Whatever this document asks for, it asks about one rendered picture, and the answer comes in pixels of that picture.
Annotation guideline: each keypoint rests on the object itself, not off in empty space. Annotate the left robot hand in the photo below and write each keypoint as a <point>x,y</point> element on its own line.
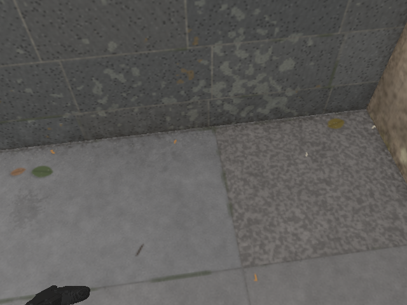
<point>60,296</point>

